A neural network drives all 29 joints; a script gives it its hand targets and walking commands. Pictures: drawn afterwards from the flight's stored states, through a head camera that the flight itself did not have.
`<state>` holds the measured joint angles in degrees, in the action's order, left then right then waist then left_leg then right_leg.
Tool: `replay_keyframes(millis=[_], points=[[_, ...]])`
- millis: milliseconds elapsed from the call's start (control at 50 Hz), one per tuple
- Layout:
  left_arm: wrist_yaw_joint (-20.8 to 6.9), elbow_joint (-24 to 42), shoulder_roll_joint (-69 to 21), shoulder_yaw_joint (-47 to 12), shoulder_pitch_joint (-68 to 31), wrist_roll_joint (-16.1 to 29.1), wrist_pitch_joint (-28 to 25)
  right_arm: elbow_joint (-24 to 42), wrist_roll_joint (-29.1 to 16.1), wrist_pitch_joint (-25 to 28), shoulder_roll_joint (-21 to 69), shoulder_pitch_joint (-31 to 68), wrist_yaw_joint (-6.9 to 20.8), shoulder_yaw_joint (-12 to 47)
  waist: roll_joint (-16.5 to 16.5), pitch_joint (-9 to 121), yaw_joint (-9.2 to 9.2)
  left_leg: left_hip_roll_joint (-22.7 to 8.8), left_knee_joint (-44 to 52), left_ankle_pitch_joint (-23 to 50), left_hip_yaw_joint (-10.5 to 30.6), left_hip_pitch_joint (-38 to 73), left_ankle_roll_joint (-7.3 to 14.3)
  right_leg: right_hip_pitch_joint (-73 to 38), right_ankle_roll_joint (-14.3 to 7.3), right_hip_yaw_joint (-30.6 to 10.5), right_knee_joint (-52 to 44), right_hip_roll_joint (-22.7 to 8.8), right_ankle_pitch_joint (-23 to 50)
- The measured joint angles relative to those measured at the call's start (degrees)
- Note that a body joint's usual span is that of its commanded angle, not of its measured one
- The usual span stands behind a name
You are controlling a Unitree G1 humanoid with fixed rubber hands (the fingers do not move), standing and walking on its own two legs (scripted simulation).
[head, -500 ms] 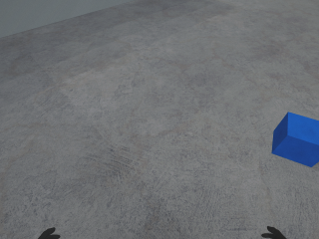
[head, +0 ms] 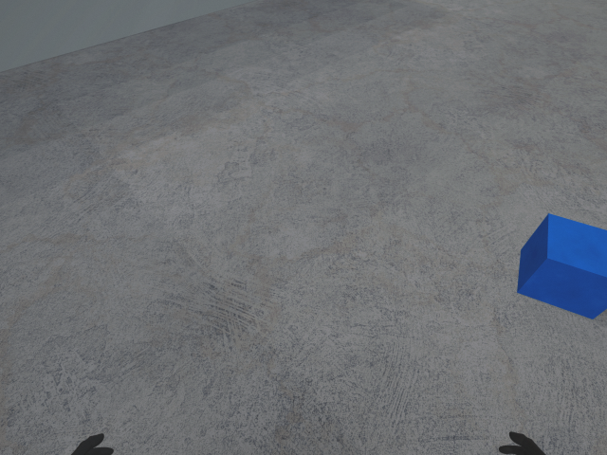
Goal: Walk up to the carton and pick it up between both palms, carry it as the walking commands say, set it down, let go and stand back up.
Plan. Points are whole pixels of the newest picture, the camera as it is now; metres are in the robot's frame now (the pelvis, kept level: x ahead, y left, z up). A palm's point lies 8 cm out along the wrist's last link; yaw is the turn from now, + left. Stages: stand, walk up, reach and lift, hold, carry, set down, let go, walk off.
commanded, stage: stand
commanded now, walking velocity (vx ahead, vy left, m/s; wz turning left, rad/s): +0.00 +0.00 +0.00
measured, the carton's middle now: (570, 265) +0.85 -1.03 -0.67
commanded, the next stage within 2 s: walk up in 0.04 s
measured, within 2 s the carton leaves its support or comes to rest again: neither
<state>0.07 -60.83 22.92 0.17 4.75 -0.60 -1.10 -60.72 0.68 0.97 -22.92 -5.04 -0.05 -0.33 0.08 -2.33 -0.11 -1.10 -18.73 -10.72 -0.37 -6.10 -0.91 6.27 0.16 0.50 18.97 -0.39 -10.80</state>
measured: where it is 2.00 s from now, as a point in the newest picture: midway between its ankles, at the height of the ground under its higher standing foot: (446, 401)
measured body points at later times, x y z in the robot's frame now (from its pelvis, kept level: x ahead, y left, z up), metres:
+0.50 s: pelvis +0.03 -0.05 -0.02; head +0.03 -0.07 +0.43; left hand +0.24 +0.25 -0.09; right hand +0.06 -0.46 -0.08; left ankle +0.00 +0.13 -0.75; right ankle +0.06 -0.21 -0.74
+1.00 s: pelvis +0.16 -0.15 -0.01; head +0.18 -0.15 +0.44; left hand +0.48 +0.01 -0.09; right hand -0.04 -0.48 -0.06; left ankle +0.21 -0.04 -0.75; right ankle +0.13 -0.32 -0.71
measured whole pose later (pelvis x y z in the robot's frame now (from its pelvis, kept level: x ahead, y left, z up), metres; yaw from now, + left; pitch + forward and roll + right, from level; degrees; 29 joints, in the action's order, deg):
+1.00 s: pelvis +0.16 -0.15 -0.01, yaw -36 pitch +0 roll +1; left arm -7.6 -38.8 28.0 5.9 11.6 -1.4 -0.3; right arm -42.7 2.3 7.9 -30.5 -23.8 -0.1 -6.2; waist -3.5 -1.4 3.8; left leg -5.2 -28.9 -17.8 -12.3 -9.8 -0.6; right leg 29.4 -0.3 -2.0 48.4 -3.8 -16.3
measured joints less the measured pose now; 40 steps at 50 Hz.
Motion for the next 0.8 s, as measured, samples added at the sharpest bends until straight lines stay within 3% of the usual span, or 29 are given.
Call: replay_keyframes(millis=[220,260,300,340,380,480,520,540,580,620,740,800], points=[[0.0,0.0,0.0,0.1,0.1,0.0,0.0,0.0,0.0,0.0,0.0,-0.1,0.0,0.0,0.0,0.0,0.01,0.0,0.2,0.0,0.0,0.2,0.0,-0.2,0.0,0.0,-0.2,0.0,0.0],[-2.1,3.8,0.8,1.5,1.8,-1.0,1.3,1.9,0.3,0.7,-0.4,-0.1,0.0,-1.3,-0.7,0.1,-1.43,-0.3,-2.0,-1.6,-2.5,-1.0,0.6,3.3,-0.8,-2.2,4.7,0.2,-2.1],[-4.4,7.3,1.9,3.0,3.4,-2.1,2.6,4.7,0.8,1.9,-1.4,-0.9,-0.4,-3.0,-1.6,0.2,-2.20,-0.9,-3.6,-3.0,-5.4,-1.6,0.4,9.8,-1.0,-2.8,16.6,-0.1,-7.9],[-6.1,10.1,2.8,4.1,4.8,-2.3,3.6,7.4,0.8,2.7,-2.9,-1.9,-0.8,-4.3,-1.9,0.3,-2.20,-2.0,-3.8,-3.7,-8.0,-1.2,-0.2,15.7,-0.7,-2.2,26.4,-1.3,-9.4],[-7.8,12.4,3.5,4.9,5.6,-2.2,3.9,9.4,1.0,3.3,-4.6,-2.8,-1.0,-5.2,-1.8,0.0,-2.01,-3.3,-3.4,-4.2,-10.4,0.4,-0.9,18.9,-0.3,-1.6,29.2,-3.4,-8.6],[-10.1,15.9,4.9,6.4,6.3,-1.8,3.4,12.4,2.1,3.5,-8.6,-4.1,-0.5,-6.8,-0.7,-0.2,-0.98,-8.0,-8.7,-9.2,-14.7,2.0,-3.0,19.0,-0.4,1.5,22.4,-7.1,-6.8],[-9.7,17.1,6.1,6.9,6.8,-1.8,2.5,13.3,2.4,3.0,-9.6,-5.0,-0.3,-7.1,-0.2,0.5,-0.63,-10.9,-17.1,-14.0,-14.6,-0.5,-1.0,17.0,-1.5,2.6,19.2,-5.9,-5.9],[-9.1,17.7,6.2,7.3,7.0,-1.9,1.9,13.7,2.1,2.6,-9.8,-5.2,-0.2,-7.1,0.2,0.4,-0.98,-11.3,-24.8,-17.4,-11.8,-3.8,0.2,18.2,-1.3,2.3,21.3,-4.7,-4.6],[-8.0,18.2,5.4,7.3,8.0,-1.2,1.5,14.5,0.9,2.2,-9.5,-5.2,0.0,-6.4,1.3,-0.1,-1.49,-8.7,-38.2,-19.8,-4.9,-10.5,1.3,18.7,-1.2,1.6,23.3,-2.5,-5.5],[-7.1,18.4,4.3,6.8,9.4,-0.5,1.5,15.2,0.3,2.6,-8.4,-5.6,0.2,-5.6,2.3,-0.4,-1.90,-6.5,-41.8,-18.8,-2.6,-14.6,1.8,16.5,-1.6,1.0,21.0,-0.8,-5.6],[-7.1,20.9,4.0,5.6,12.5,-0.9,1.7,16.4,0.5,3.9,-5.2,-9.9,0.7,-4.1,0.9,0.4,-3.29,-2.0,-25.2,-13.9,-4.4,-17.7,1.9,11.7,-2.7,-2.5,16.5,1.7,-6.0],[-6.7,22.1,4.3,5.8,13.3,-1.1,1.9,17.3,1.5,5.5,-5.6,-13.1,0.1,-4.5,-0.2,1.1,-2.54,-0.8,-18.3,-6.5,-5.2,-15.1,2.6,13.1,-3.5,-5.6,24.0,3.4,-13.1]])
